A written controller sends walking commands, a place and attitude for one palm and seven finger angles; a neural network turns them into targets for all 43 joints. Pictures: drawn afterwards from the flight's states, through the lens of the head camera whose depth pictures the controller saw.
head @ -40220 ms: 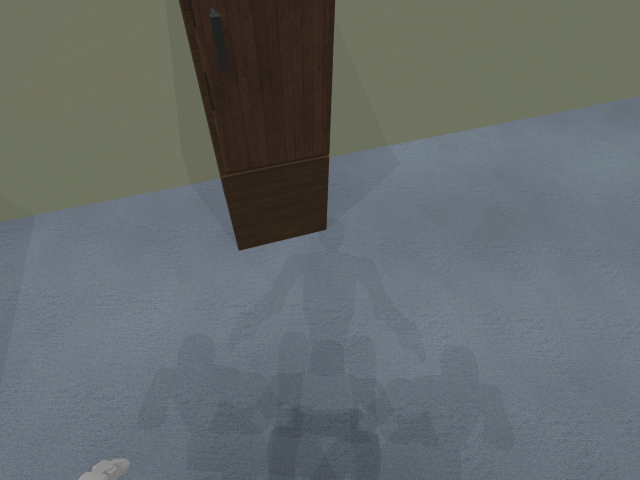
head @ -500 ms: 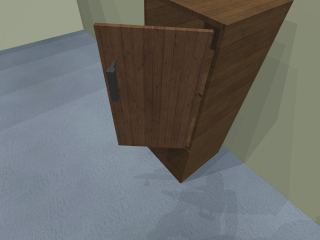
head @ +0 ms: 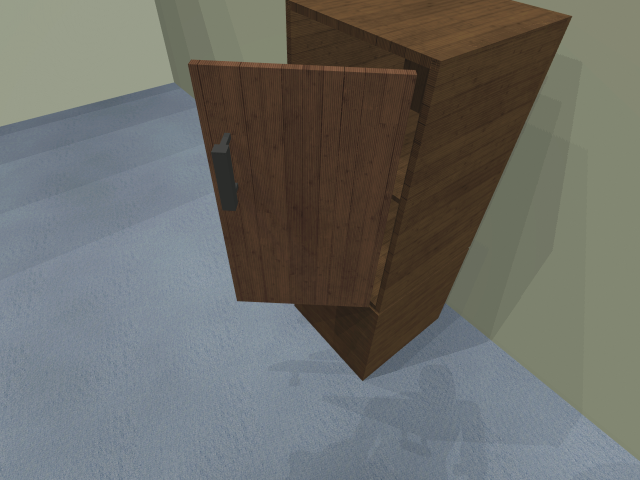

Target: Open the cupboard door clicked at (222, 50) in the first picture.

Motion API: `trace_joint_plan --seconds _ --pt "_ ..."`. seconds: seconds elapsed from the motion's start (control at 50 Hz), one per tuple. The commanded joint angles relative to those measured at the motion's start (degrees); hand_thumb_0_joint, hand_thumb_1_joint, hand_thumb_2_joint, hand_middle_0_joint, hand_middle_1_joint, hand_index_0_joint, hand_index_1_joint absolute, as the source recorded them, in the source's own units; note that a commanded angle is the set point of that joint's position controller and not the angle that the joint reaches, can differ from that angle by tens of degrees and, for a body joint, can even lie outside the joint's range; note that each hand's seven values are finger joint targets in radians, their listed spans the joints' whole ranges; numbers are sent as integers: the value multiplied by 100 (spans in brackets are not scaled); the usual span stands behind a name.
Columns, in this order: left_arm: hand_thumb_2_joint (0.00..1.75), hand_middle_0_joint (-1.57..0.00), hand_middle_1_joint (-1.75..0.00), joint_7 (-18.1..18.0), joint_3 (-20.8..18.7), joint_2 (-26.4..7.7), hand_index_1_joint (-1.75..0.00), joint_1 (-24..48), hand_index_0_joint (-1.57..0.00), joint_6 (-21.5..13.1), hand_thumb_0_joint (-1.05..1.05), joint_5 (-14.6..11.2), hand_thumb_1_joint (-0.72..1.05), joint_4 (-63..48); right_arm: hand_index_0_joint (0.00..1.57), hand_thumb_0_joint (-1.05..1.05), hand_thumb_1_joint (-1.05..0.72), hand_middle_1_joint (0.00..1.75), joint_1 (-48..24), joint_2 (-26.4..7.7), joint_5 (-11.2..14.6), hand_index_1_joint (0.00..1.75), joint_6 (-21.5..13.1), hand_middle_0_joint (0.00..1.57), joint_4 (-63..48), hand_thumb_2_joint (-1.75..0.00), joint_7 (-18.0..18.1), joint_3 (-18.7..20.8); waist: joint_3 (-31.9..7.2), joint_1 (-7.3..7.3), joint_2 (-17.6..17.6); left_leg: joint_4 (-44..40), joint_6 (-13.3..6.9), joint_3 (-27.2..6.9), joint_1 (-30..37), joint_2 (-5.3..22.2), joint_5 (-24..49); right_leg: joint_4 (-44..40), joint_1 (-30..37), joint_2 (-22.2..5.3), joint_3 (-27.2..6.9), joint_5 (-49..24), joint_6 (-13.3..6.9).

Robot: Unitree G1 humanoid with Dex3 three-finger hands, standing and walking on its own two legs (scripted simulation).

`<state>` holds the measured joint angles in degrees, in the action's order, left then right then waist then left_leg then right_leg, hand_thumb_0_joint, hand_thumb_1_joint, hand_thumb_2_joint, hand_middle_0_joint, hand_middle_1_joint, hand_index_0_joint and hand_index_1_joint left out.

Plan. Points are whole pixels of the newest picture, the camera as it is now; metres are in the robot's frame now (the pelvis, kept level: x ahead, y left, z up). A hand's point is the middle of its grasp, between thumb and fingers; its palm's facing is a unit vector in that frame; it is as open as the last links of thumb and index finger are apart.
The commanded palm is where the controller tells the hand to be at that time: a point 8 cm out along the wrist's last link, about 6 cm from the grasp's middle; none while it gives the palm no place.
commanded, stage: look again from close up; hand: left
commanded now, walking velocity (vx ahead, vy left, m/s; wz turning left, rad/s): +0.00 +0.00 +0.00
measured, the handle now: (228, 171) +0.58 +0.20 +0.08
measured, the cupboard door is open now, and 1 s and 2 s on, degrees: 49 49 49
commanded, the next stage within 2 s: raise the hand with hooked fingers in 0.22 s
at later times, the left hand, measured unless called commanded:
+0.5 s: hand (148, 454) +0.16 +0.22 -0.03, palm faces +0.30 -0.95 -0.09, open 7.6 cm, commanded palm +0.10 +0.26 -0.05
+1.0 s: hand (148, 419) +0.19 +0.22 -0.01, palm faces +0.05 -1.00 -0.07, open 10.1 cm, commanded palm +0.16 +0.28 +0.01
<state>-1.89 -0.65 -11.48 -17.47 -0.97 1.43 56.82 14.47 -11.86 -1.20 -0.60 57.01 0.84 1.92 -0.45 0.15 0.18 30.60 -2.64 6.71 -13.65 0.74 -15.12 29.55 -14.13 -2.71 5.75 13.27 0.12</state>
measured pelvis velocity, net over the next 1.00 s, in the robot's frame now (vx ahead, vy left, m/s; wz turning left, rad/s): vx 0.01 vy -0.02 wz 0.10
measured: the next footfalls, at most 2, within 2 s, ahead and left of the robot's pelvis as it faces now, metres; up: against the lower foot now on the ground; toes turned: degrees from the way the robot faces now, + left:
none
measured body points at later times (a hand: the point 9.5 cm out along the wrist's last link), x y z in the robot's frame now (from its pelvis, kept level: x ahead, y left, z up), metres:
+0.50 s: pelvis -0.02 +0.00 -0.01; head -0.01 +0.00 +0.44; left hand +0.14 +0.26 -0.02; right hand +0.10 -0.24 -0.12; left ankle +0.02 +0.09 -0.73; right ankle +0.03 -0.12 -0.73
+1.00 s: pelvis +0.01 -0.02 -0.06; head +0.07 +0.00 +0.38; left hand +0.19 +0.27 +0.00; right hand +0.24 -0.21 -0.13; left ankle +0.02 +0.09 -0.73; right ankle +0.03 -0.12 -0.73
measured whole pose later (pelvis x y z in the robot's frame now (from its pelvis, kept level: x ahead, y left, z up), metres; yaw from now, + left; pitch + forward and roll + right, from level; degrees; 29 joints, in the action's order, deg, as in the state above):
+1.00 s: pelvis +0.01 -0.02 -0.06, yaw +6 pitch +12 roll -3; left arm 24.2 -15.4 -17.5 -21.7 -17.6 -18.6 -1.1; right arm 11.1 -12.2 2.1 -13.9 30.9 3.2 -1.7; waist -5.5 -1.9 -1.5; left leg 61.3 -1.0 -1.8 -44.5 1.0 -28.4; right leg 57.2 -41.1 1.0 7.0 27.6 -2.3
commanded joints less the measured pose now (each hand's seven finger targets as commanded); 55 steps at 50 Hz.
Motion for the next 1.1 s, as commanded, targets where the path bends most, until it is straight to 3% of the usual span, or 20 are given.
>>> trace_joint_plan --seconds 0.0,0.28,0.3,0.32,0.34,0.36,0.38,0.4,0.42,0.44,0.5,0.54,0.56,0.6,0.66,0.74,0.84,0.96,1.0,1.08 --pt "90 -20 -30 -11 -152 -845 -30 5 -20 -116 0 -22 90 -342 20 0 -90 30 -14 -819 9 30 -130 20 -293 -90 -7 118 351 36 28 -911 -2 -764 -155 541 305 -787 27 -468 -745 -271 -251" --pt "90 -20 -30 -9 -39 -740 -30 105 -20 -54 0 -41 90 -78 20 0 -90 30 -187 -695 28 30 -58 20 96 -90 -53 -40 323 -14 40 -1320 127 -767 -67 536 151 -1199 387 -543 -639 -149 -113" --pt "90 -20 -30 -200 51 -652 -30 -259 -20 -21 0 -15 90 136 20 0 -90 30 -366 -718 81 30 -78 20 -212 -90 -45 -65 776 -136 -52 -430 272 -441 -155 675 96 -936 -93 -721 -783 -814 -91" --pt "89 -20 -32 -118 -1881 -2608 -32 4519 -20 -1274 0 -1090 88 -8220 20 0 -90 30 -562 -1254 397 30 -790 20 -2235 -90 176 49 -1880 456 -953 -1002 270 -794 957 -96 513 -418 640 20 -207 -747 -222" --pt "88 -20 -33 -191 -1413 -2053 -33 1236 -20 -1102 0 -762 85 -6687 20 0 -90 30 -873 -1043 408 30 -1293 20 -2125 -90 397 -78 -1550 -265 -1469 -1156 272 -819 935 131 51 -1 276 112 -84 125 -317" --pt "87 -21 -34 -229 -716 -717 -34 -99 -21 -597 0 -1113 83 -6043 20 0 -90 30 -921 -850 477 30 -1516 20 -2106 -90 378 -115 -749 -54 -1414 -1360 481 -988 98 122 -811 17 -204 194 159 497 -259" --pt "86 -21 -36 -145 -642 -343 -36 0 -21 -661 0 -1219 81 -5732 20 0 -90 30 -543 -875 486 30 -1630 20 -1954 -90 356 -104 76 199 -832 -1218 369 -1019 -211 55 -1181 -20 -647 265 155 465 -196" --pt "85 -21 -37 -35 -786 -496 -37 410 -21 -1028 0 -1320 78 -5832 20 0 -90 30 -606 -998 391 30 -1752 20 -2180 -90 340 -37 503 268 -678 -873 314 -1074 -569 -30 -1310 -56 -976 259 149 728 -157" --pt "84 -21 -39 105 -1080 -632 -39 149 -21 -1384 0 -1308 76 -5306 20 0 -90 30 -532 -1067 303 30 -1806 20 -2181 -90 309 52 470 237 -172 -567 320 -1079 -973 -52 -1484 86 -1354 280 149 1164 -137" --pt "83 -21 -40 363 -1102 -416 -40 -336 -21 -1802 0 -1414 74 -4803 20 0 -90 30 -553 -1042 255 30 -1854 20 -2279 -90 264 93 450 142 461 -167 332 -1048 -1388 -86 -1552 356 -1748 327 185 1535 -133" --pt "80 -22 -45 1440 -1049 -141 -45 -1073 -22 -3112 0 -1659 67 -4146 20 0 -90 30 -625 -1016 200 30 -2052 20 -2697 -90 41 233 -421 -178 1173 1297 299 -709 -2353 -216 -1333 1280 -2540 284 -172 2252 -153" --pt "78 -22 -48 2215 -1104 -433 -48 -860 -22 -3791 0 -1753 62 -4372 20 0 -90 30 -683 -1065 208 30 -2183 20 -3008 -90 -78 269 -945 -200 896 2003 250 -680 -2911 -250 -1267 1745 -2785 217 -536 2352 -197" --pt "77 -22 -50 2645 -1389 -828 -50 -775 -22 -3880 0 -1829 60 -4329 20 0 -90 30 -583 -1145 254 30 -2190 20 -3156 -90 -120 298 -1043 -240 416 2204 250 -702 -3048 -254 -1284 1901 -2809 183 -771 2419 -274" --pt "75 -22 -53 3003 -1822 -1287 -53 -566 -22 -3543 0 -2154 55 -4940 20 0 -90 30 -709 -1167 384 30 -2128 20 -3596 -90 -60 272 -1460 -357 165 2145 197 -738 -3248 -252 -1868 1881 -2697 135 -980 3005 -229" --pt "72 -23 -57 2914 -2061 -1489 -57 -85 -23 -2950 0 -2525 48 -6302 20 0 -90 30 -676 -1151 423 30 -1967 20 -3876 -90 137 193 -1584 -330 -147 2096 110 -882 -3036 -179 -1685 1925 -2553 258 -903 2679 -210" --pt "68 -24 -63 2322 -1743 -1231 -63 22 -24 -2689 0 -2194 39 -7611 20 0 -90 30 -362 -971 362 30 -1839 20 -3668 -90 264 167 -1698 -57 -703 2193 50 -977 -2332 -83 -387 2114 -2521 431 -492 984 -222" --pt "63 -25 -70 2361 -1649 -1208 -70 -199 -25 -2306 0 -1948 27 -7112 20 0 -90 30 -255 -941 353 30 -1709 20 -3376 -90 300 158 -1571 156 -561 2319 82 -978 -2174 -53 378 2077 -2500 460 -313 40 -149" --pt "57 -25 -80 2659 -2273 -1637 -80 -314 -25 -1824 0 -2282 13 -6789 20 0 -90 30 -428 -950 379 30 -1653 20 -3457 -90 338 77 -1902 -130 -411 2090 100 -946 -1994 -87 783 1866 -1755 452 -315 -426 -161" --pt "55 -26 -82 2648 -2326 -1582 -82 -359 -26 -1848 0 -2369 8 -6889 20 0 -90 30 -374 -916 384 30 -1661 20 -3467 -90 331 73 -2081 -132 -292 2008 106 -927 -1853 -75 990 1819 -1594 418 -291 -693 -115" --pt "51 -27 -88 2644 -2359 -1635 -88 -160 -27 -1907 0 -2421 -1 -6786 20 0 -90 30 -338 -956 384 30 -1687 20 -3447 -90 311 36 -1889 -105 -277 1889 121 -910 -1796 -79 1020 1732 -1560 420 -280 -739 -117"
